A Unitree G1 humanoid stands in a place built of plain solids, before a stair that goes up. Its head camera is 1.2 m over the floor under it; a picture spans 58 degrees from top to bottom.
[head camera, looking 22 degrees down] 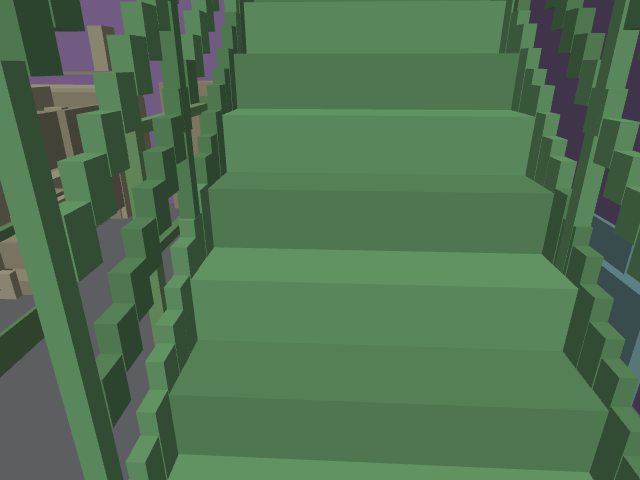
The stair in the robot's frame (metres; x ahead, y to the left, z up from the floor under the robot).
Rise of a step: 0.21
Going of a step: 0.24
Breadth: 1.20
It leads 3 degrees to the right of straight ahead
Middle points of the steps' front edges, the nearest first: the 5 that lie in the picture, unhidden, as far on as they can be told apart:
0.85 -0.16 0.41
1.10 -0.17 0.62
1.34 -0.18 0.83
1.58 -0.20 1.04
1.82 -0.21 1.24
